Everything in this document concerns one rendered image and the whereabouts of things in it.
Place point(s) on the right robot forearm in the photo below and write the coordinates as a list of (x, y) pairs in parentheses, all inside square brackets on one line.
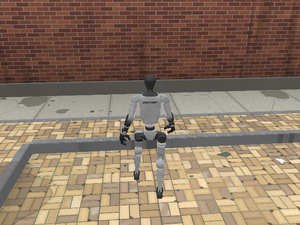
[(171, 121)]

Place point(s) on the left robot hand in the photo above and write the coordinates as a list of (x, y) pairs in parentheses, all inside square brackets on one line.
[(122, 139)]

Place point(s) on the left robot forearm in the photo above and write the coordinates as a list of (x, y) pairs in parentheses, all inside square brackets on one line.
[(126, 126)]

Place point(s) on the robot left upper arm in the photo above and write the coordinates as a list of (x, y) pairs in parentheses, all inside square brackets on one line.
[(132, 108)]

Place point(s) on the left robot foot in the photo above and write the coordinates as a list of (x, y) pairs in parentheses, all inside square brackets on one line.
[(136, 176)]

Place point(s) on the right robot hand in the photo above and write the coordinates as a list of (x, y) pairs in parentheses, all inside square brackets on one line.
[(170, 131)]

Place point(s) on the robot right upper arm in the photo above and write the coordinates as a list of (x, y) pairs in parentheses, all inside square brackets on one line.
[(167, 107)]

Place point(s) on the right robot thigh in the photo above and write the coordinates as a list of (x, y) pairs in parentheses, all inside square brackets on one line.
[(161, 143)]

